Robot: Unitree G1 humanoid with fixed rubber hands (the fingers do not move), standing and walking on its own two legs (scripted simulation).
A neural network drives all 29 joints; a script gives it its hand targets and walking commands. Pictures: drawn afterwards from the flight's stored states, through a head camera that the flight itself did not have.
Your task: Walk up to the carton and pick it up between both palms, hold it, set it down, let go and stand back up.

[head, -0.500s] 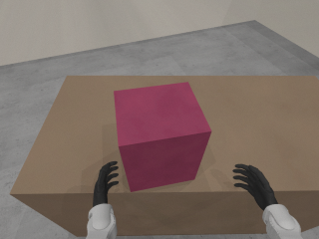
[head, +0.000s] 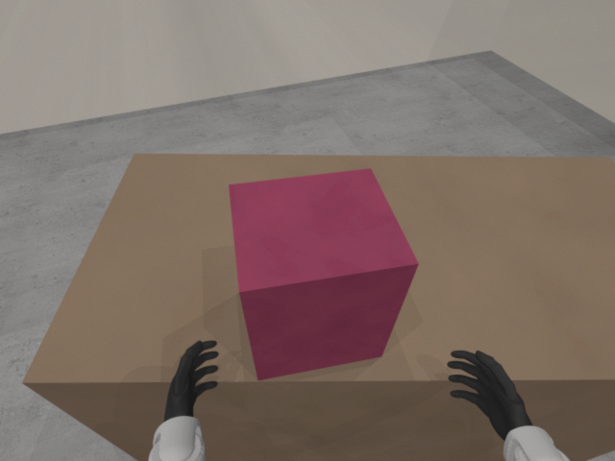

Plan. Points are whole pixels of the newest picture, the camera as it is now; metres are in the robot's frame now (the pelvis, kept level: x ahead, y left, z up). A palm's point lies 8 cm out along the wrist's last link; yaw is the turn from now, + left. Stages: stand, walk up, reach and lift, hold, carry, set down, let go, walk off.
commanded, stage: set down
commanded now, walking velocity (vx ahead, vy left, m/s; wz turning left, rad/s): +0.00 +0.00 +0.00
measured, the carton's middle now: (312, 278) +0.39 +0.04 +0.00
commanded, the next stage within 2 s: let go in 0.90 s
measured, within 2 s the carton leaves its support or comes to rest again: neither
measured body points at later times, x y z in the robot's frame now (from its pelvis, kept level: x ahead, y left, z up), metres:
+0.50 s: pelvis +0.03 +0.02 +0.00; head +0.03 +0.02 +0.45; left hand +0.21 +0.23 -0.06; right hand +0.22 -0.21 -0.07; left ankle +0.02 +0.16 -0.74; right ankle -0.02 -0.09 -0.74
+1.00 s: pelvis +0.01 +0.03 +0.00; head -0.01 +0.03 +0.45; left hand +0.22 +0.23 -0.05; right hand +0.18 -0.20 -0.08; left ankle +0.02 +0.16 -0.74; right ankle -0.02 -0.09 -0.74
